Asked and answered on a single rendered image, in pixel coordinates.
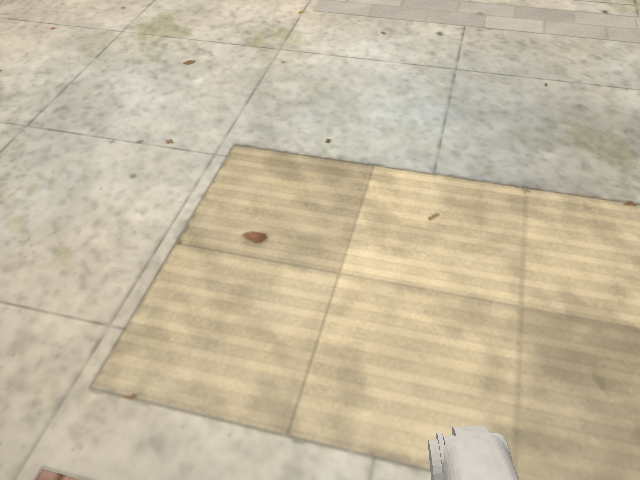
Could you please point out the right robot thigh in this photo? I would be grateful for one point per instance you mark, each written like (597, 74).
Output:
(470, 453)

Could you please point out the robot right shin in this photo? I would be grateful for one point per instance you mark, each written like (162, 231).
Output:
(504, 440)

